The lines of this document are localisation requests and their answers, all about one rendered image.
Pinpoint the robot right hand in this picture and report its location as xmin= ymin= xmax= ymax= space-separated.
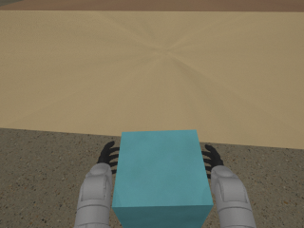
xmin=201 ymin=144 xmax=224 ymax=179

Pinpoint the robot right forearm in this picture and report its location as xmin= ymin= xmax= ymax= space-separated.
xmin=210 ymin=165 xmax=257 ymax=228

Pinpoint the carton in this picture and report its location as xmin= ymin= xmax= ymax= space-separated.
xmin=111 ymin=129 xmax=214 ymax=228

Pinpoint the robot left forearm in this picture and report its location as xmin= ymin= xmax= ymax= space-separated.
xmin=73 ymin=162 xmax=113 ymax=228

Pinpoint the robot left hand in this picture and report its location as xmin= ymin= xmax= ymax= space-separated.
xmin=97 ymin=141 xmax=120 ymax=175

